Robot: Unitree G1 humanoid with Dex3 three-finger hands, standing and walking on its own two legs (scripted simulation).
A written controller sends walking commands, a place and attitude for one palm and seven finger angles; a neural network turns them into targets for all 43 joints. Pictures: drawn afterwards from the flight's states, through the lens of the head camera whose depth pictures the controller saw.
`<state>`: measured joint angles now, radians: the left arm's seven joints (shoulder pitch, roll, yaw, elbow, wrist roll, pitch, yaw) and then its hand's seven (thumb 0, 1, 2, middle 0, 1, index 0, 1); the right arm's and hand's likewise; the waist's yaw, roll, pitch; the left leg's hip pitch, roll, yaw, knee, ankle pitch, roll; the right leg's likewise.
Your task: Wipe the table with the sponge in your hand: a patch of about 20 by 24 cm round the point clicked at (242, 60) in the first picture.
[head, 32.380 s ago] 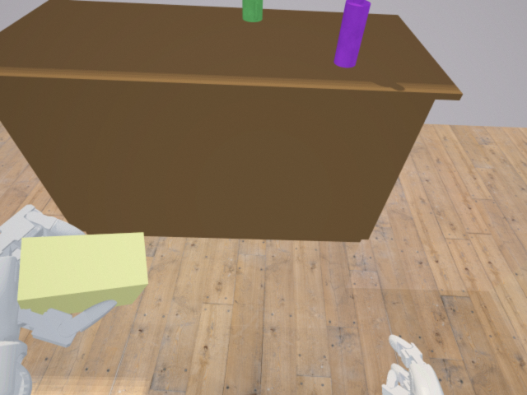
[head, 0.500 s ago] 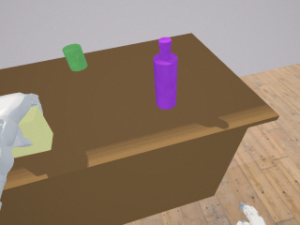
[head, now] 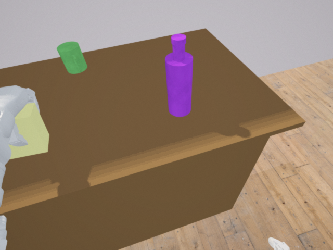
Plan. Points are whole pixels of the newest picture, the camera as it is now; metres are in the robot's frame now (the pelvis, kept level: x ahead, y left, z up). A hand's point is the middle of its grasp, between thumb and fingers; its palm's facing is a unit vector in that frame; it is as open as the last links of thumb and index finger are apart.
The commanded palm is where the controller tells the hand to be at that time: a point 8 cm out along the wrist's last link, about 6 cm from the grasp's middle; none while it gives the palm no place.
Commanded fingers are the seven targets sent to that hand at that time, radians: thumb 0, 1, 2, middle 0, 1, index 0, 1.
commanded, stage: wipe forward along the first lane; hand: left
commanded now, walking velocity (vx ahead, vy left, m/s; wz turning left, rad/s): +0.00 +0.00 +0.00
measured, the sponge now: (21, 137) +0.33 +0.40 +0.11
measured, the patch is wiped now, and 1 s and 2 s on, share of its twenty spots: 0.20 0.35 0.65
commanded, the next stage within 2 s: slide across to the middle lane in 0.42 s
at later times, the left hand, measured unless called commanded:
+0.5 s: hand (19, 108) +0.38 +0.40 +0.16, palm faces -0.17 +0.01 -0.98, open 10.1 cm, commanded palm +0.37 +0.39 +0.18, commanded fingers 0.00 0.10 1.30 -1.20 -1.60 -1.20 -1.60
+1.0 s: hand (44, 96) +0.42 +0.36 +0.16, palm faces -0.05 +0.02 -1.00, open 10.2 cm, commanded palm +0.39 +0.34 +0.21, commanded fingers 0.00 0.10 1.30 -1.20 -1.60 -1.20 -1.60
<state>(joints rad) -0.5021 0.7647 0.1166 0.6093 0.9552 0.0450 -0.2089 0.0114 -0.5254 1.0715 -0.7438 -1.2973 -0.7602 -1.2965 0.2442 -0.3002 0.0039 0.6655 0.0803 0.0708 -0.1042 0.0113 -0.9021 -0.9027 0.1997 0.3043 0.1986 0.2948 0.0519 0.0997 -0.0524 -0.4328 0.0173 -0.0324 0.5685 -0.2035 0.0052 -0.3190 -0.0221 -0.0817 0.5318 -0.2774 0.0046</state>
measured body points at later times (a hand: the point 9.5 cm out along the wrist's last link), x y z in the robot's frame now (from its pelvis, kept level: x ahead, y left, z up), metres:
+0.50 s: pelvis +0.01 +0.00 +0.00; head +0.04 -0.02 +0.45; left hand +0.38 +0.40 +0.21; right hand +0.10 -0.27 -0.13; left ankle +0.05 +0.12 -0.73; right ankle +0.00 -0.13 -0.73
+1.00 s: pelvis +0.03 +0.02 +0.01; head +0.06 +0.00 +0.45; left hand +0.42 +0.35 +0.21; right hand +0.17 -0.23 -0.12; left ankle +0.05 +0.12 -0.73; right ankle +0.00 -0.13 -0.73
